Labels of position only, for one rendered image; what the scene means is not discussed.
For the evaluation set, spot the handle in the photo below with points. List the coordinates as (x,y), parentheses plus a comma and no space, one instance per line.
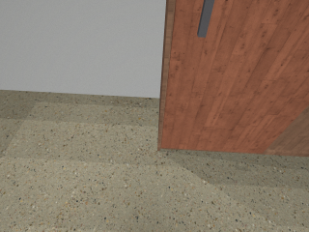
(205,18)

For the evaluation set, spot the wardrobe door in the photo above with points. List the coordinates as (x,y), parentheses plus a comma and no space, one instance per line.
(296,136)
(241,86)

